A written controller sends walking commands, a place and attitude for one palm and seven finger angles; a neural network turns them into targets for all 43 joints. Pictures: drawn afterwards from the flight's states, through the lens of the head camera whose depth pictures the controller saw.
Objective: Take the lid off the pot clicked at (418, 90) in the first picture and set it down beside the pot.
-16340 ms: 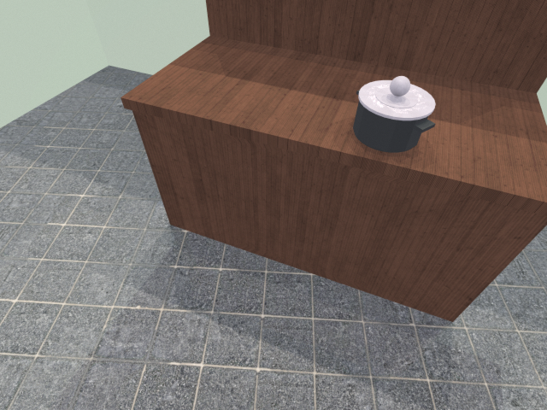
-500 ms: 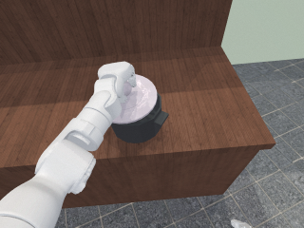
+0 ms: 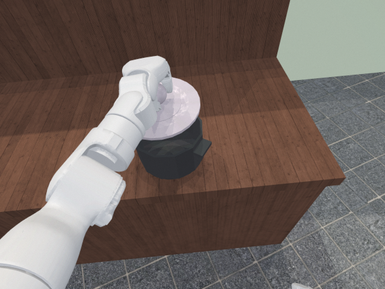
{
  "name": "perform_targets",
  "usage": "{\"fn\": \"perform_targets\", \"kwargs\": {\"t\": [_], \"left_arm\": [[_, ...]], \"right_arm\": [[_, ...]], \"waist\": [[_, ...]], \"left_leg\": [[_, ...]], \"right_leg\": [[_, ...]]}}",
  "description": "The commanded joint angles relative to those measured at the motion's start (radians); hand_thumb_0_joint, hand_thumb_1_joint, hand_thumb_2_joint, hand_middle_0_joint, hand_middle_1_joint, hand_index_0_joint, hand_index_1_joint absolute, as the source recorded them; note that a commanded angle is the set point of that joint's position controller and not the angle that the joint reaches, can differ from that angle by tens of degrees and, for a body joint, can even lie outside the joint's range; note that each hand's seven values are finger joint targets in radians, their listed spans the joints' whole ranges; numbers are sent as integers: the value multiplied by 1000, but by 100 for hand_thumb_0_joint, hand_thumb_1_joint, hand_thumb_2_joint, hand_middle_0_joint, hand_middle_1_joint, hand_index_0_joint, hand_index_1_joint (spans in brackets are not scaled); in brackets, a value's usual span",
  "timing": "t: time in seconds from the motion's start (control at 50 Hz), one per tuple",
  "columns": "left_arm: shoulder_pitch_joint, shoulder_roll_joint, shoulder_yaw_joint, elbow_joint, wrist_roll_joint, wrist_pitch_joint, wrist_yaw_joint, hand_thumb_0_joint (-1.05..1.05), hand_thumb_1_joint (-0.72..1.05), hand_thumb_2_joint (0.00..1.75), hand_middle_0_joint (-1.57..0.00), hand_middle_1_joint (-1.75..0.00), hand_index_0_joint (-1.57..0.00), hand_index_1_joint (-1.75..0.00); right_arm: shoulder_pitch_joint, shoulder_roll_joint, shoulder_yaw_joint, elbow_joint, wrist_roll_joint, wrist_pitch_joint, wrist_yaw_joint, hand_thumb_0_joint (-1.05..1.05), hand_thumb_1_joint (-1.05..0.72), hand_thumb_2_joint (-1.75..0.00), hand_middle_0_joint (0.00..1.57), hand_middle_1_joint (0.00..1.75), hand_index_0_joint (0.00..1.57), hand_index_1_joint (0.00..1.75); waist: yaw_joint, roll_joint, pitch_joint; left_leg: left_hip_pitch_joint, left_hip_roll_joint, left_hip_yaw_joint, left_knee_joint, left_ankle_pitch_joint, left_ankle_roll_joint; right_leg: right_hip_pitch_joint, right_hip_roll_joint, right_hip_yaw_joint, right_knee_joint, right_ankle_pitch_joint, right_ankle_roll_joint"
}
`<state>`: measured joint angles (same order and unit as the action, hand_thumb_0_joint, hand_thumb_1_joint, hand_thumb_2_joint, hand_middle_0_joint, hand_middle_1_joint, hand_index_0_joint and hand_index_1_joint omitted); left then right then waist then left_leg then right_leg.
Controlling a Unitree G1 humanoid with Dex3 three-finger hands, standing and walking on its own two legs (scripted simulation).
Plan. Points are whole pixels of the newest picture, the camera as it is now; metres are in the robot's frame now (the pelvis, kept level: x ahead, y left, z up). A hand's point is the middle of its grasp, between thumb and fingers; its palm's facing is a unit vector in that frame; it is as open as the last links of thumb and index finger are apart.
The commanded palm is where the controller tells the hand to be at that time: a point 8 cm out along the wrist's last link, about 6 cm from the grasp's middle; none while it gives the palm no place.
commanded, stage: lift the lid straight up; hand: left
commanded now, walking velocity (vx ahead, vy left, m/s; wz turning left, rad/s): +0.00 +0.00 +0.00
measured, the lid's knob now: (155, 93) +0.50 +0.07 +0.14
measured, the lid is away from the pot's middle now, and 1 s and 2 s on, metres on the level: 0.01 0.01 0.14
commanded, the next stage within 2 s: move the lid sideways beside the pot in 0.92 s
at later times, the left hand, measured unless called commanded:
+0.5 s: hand (146, 80) +0.48 +0.08 +0.19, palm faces -0.23 -0.10 -0.97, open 7.9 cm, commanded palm +0.47 +0.08 +0.28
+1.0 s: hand (148, 72) +0.48 +0.07 +0.21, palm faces -0.23 -0.09 -0.97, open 7.9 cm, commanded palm +0.47 +0.08 +0.29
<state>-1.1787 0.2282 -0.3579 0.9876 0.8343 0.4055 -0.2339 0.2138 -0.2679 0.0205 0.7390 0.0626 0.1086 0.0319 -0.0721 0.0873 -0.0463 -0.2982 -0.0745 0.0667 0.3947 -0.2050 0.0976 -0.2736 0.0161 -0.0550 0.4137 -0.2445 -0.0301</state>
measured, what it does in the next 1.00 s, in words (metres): stands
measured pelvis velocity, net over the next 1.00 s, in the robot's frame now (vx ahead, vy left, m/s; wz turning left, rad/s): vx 0.00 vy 0.01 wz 0.02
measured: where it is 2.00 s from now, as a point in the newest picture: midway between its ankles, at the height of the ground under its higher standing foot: outside the picture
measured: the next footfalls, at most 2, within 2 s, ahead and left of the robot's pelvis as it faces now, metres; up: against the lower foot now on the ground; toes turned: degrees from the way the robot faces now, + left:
none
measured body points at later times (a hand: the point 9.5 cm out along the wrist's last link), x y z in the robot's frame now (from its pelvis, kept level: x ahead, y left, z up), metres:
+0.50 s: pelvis +0.00 +0.00 +0.00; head +0.03 -0.03 +0.45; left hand +0.49 +0.08 +0.25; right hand +0.12 -0.25 -0.14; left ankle -0.01 +0.06 -0.74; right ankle -0.03 -0.10 -0.74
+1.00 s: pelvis +0.00 +0.01 +0.00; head +0.03 -0.02 +0.45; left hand +0.49 +0.07 +0.27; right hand +0.10 -0.24 -0.14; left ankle -0.01 +0.06 -0.74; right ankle -0.03 -0.10 -0.74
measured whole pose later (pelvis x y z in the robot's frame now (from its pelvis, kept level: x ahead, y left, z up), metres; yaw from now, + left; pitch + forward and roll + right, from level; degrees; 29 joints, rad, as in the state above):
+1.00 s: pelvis +0.00 +0.01 +0.00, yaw +1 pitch +6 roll -1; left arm -1.35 0.23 -0.38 1.00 0.85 0.45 -0.36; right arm 0.20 -0.27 0.03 0.73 0.06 0.08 0.05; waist -0.07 0.08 -0.04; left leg -0.30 -0.09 0.05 0.38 -0.19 0.11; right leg -0.28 0.00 -0.07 0.40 -0.24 -0.02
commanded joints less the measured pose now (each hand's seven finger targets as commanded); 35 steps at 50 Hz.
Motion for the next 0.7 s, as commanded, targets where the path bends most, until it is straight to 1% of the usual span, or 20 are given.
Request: {"fn": "perform_targets", "kwargs": {"t": [0.0,0.04,0.06,0.08,0.16,0.2,0.24,0.26,0.32,0.34,0.36,0.38,0.44,0.48,0.52,0.54,0.58,0.62,0.64,0.68], "left_arm": [[-710,199,50,-273,36,-18,49,0,58,104,-85,-101,-85,-100],[-695,172,40,-301,38,-28,43,0,58,104,-85,-101,-85,-100],[-691,236,86,-309,43,-29,44,0,58,104,-85,-101,-85,-100],[-665,269,115,-271,44,-22,45,0,58,104,-85,-101,-85,-100],[-660,267,108,-213,44,7,35,0,58,104,-85,-101,-85,-100],[-694,266,97,-224,53,23,32,0,58,104,-85,-101,-85,-100],[-730,233,71,-292,54,9,22,0,58,104,-85,-101,-85,-100],[-734,249,77,-310,60,5,19,0,58,104,-85,-101,-85,-100],[-703,261,86,-280,64,12,-4,0,58,104,-85,-101,-85,-100],[-708,239,77,-309,50,7,-14,0,58,104,-85,-101,-85,-100],[-690,265,92,-266,54,16,-19,0,58,104,-85,-101,-85,-100],[-708,227,56,-255,43,24,-26,0,58,104,-85,-101,-85,-100],[-751,212,50,-257,34,26,-39,0,58,104,-85,-101,-85,-100],[-797,273,81,-293,41,17,-40,0,58,104,-85,-101,-85,-100],[-813,276,75,-287,52,11,-44,0,58,104,-85,-101,-85,-100],[-838,234,41,-335,48,-3,-51,0,58,104,-85,-101,-85,-100],[-834,247,46,-346,64,-8,-51,0,58,104,-85,-101,-85,-100],[-787,226,40,-242,62,18,-54,0,58,104,-85,-101,-85,-100],[-785,241,71,-247,46,19,-58,0,58,104,-85,-101,-85,-100],[-827,246,70,-275,35,20,-58,0,58,104,-85,-101,-85,-100]], "right_arm": [[-41,-120,-44,-108,4,-47,1,0,-90,-90,20,30,20,30],[-36,-111,-49,-120,-1,-57,7,0,-90,-90,20,30,20,30],[-33,-122,-52,-112,-2,-56,8,0,-90,-90,20,30,20,30],[-36,-126,-50,-109,-3,-55,6,0,-90,-90,20,30,20,30],[-42,-130,-44,-101,2,-48,3,0,-90,-90,20,30,20,30],[-42,-132,-42,-98,4,-48,5,0,-90,-90,20,30,20,30],[-57,-119,-42,-121,1,-59,10,0,-90,-90,20,30,20,30],[-56,-121,-46,-119,-2,-62,13,0,-90,-90,20,30,20,30],[-58,-126,-48,-119,1,-52,15,0,-90,-90,20,30,20,30],[-60,-123,-48,-130,1,-52,15,0,-90,-90,20,30,20,30],[-64,-129,-47,-122,3,-48,14,0,-90,-90,20,30,20,30],[-70,-128,-43,-121,7,-45,13,0,-90,-90,20,30,20,30],[-67,-124,-41,-119,8,-50,8,0,-90,-90,20,30,20,30],[-67,-128,-37,-116,4,-58,5,0,-90,-90,20,30,20,30],[-65,-124,-36,-114,2,-61,3,0,-90,-90,20,30,20,30],[-71,-115,-35,-127,2,-65,6,0,-90,-90,20,30,20,30],[-71,-120,-42,-122,2,-68,14,0,-90,-90,20,30,20,30],[-64,-124,-39,-108,5,-53,16,0,-90,-90,20,30,20,30],[-60,-128,-39,-111,5,-51,16,0,-90,-90,20,30,20,30],[-76,-127,-37,-117,7,-58,18,0,-90,-90,20,30,20,30]], "waist": [[-17,-102,-449],[-9,-98,-493],[-3,-117,-504],[5,-134,-496],[3,-196,-425],[2,-163,-412],[5,-108,-472],[6,-83,-503],[5,-131,-493],[5,-152,-503],[6,-180,-469],[-4,-175,-433],[-11,-172,-409],[-7,-152,-455],[-9,-135,-470],[-11,-106,-489],[-6,-83,-508],[-10,-136,-443],[-2,-170,-443],[0,-158,-462]], "left_leg": [[285,31,-138,13,332,-24],[309,36,-148,31,412,-24],[322,38,-148,31,409,-25],[298,34,-139,28,398,-21],[225,23,-116,6,346,-13],[228,24,-118,2,346,-16],[272,29,-135,23,413,-16],[307,31,-142,34,444,-17],[314,28,-140,33,459,-20],[305,25,-136,30,471,-16],[288,21,-128,27,441,-13],[273,16,-122,15,399,-14],[263,13,-123,12,366,-9],[282,12,-132,15,363,-10],[293,14,-138,17,373,-14],[309,18,-144,25,406,-14],[359,25,-160,38,466,-23],[318,19,-148,21,410,-27],[295,20,-145,10,406,-26],[305,15,-143,11,399,-24]], "right_leg": [[65,16,64,-9,405,-14],[69,15,66,-3,438,-18],[91,18,66,-3,449,-14],[109,17,71,-4,465,-13],[135,16,67,-15,487,-7],[118,15,65,-11,478,-9],[112,7,77,-2,492,-17],[113,8,79,4,503,-17],[127,16,65,-2,516,-11],[147,12,66,-6,541,-10],[147,15,62,-10,542,-6],[128,14,58,-16,520,-3],[104,11,60,-25,492,-7],[126,7,72,-17,502,-8],[123,7,73,-14,496,-11],[112,2,76,-11,500,-17],[92,9,69,-3,494,-17],[83,18,53,-15,462,-14],[105,15,48,-19,471,-15],[114,13,55,-12,482,-11]]}}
